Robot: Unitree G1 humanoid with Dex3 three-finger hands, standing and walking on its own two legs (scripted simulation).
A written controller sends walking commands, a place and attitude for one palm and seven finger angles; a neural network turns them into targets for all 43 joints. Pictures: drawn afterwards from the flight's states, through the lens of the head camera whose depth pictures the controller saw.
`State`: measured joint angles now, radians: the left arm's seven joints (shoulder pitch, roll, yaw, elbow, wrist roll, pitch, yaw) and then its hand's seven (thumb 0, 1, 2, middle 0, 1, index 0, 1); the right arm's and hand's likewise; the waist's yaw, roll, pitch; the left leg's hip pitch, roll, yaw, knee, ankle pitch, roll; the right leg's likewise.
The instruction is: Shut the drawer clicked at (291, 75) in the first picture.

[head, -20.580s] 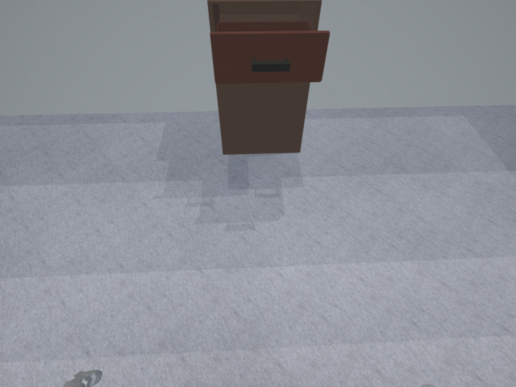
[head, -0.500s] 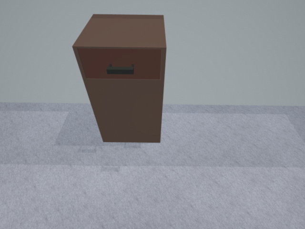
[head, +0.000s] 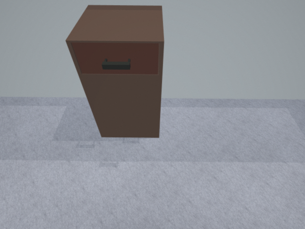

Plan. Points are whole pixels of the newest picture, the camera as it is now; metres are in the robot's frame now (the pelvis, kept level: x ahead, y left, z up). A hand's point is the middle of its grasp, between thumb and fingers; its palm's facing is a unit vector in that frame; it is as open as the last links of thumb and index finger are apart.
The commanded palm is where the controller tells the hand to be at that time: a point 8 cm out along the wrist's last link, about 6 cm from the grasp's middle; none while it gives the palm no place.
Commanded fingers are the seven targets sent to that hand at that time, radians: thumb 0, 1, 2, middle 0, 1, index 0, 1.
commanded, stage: look to check the result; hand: left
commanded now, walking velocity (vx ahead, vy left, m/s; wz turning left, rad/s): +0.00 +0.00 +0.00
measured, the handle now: (116, 63) +0.84 +0.23 -0.06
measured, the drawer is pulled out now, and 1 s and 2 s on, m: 0.00 0.00 0.00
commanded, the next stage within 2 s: stand and wait in 0.24 s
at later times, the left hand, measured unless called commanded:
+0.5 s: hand out of the picture +0.00 +0.15 -0.17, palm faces +0.06 -0.98 -0.18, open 7.3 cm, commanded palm none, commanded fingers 0.00 0.90 0.90 -0.20 -0.30 -0.20 -0.30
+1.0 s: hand out of the picture +0.00 +0.16 -0.17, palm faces +0.05 -0.98 -0.20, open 7.4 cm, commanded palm none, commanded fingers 0.00 0.90 0.90 -0.20 -0.30 -0.20 -0.30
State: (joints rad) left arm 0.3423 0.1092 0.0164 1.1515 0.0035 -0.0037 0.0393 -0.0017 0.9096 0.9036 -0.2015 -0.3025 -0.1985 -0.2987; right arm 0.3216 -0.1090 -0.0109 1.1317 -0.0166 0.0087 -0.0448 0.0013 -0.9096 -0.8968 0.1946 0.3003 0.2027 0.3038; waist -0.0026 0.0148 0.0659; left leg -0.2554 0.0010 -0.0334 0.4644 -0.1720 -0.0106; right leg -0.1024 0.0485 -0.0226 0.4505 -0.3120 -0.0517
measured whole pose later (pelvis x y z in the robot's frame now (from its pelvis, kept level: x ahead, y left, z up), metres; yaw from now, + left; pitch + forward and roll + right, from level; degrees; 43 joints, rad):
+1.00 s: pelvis +0.02 -0.01 +0.00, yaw +0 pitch -2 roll +0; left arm 0.30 0.13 0.02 1.14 0.00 -0.01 0.03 0.00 0.91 0.90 -0.20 -0.30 -0.20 -0.30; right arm 0.27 -0.14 -0.01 1.14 -0.02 0.00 -0.05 0.00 -0.91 -0.90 0.20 0.30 0.20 0.30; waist 0.00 0.01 0.07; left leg -0.21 0.01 -0.03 0.44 -0.19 -0.03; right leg -0.05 0.06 -0.02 0.41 -0.32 -0.07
